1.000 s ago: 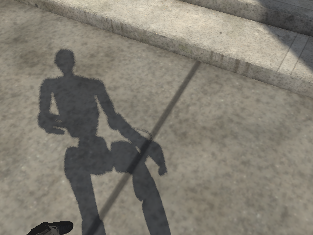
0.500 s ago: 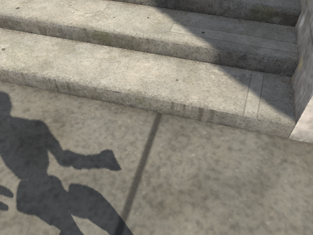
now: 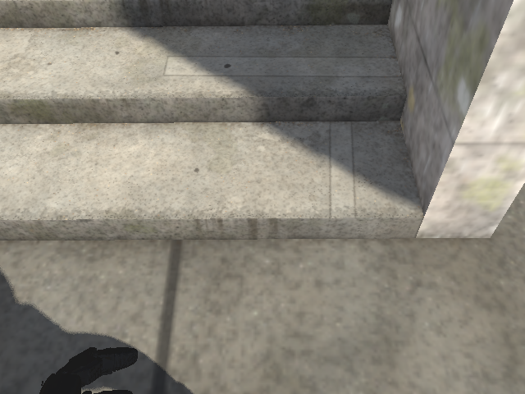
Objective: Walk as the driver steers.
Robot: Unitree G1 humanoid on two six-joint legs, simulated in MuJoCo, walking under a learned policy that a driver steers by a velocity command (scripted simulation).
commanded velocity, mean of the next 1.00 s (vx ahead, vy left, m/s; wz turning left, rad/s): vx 0.50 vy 0.00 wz -0.02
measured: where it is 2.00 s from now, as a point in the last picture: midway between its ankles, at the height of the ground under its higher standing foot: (238, 161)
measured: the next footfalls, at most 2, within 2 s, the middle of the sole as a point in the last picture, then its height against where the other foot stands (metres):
left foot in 0.48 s outside the picture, level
right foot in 0.98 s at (291, 302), level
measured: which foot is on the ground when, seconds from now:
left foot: up 0.00-0.46, down 0.48-1.00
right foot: down 0.00-0.50, up 0.52-0.96, down 0.98-1.00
